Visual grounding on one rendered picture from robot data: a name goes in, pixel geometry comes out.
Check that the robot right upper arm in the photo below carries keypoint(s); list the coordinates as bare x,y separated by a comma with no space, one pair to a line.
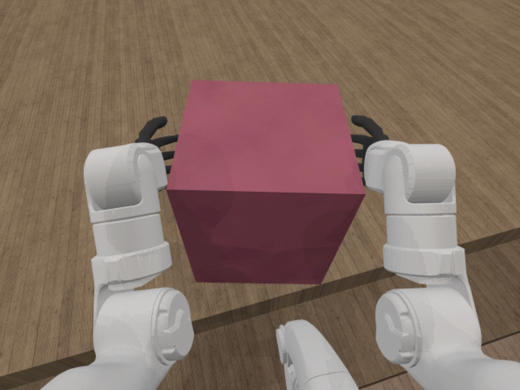
434,334

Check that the right robot thigh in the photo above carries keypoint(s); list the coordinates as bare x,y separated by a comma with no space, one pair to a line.
316,364

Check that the robot right forearm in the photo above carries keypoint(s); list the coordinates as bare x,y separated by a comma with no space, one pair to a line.
418,184

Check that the robot left forearm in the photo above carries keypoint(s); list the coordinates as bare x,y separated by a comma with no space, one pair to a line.
122,184

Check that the left robot hand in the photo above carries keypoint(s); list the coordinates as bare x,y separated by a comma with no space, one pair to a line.
149,130

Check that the carton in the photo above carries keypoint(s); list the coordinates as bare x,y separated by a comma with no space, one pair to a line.
264,182

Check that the robot left upper arm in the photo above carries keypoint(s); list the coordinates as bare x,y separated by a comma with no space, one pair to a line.
138,336

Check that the right robot hand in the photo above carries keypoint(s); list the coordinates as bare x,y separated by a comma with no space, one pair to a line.
371,127

